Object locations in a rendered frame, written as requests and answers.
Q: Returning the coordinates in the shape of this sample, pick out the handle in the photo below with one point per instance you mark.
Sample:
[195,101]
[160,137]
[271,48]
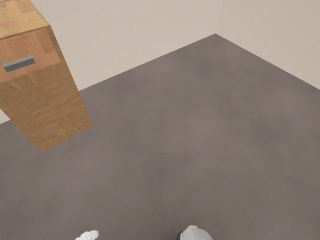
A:
[13,65]

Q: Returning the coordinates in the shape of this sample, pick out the robot right shin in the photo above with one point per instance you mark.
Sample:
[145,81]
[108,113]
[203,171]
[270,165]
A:
[191,226]

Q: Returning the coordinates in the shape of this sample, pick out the robot right thigh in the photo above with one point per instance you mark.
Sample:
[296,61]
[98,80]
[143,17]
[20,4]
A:
[195,234]

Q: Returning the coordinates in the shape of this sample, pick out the drawer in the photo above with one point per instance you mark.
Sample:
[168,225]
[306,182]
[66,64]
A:
[37,43]

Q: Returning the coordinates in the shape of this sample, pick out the cabinet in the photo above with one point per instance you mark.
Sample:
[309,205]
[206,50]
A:
[44,104]

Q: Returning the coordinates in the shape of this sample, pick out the robot left hand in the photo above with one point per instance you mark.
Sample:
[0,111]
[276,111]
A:
[91,235]

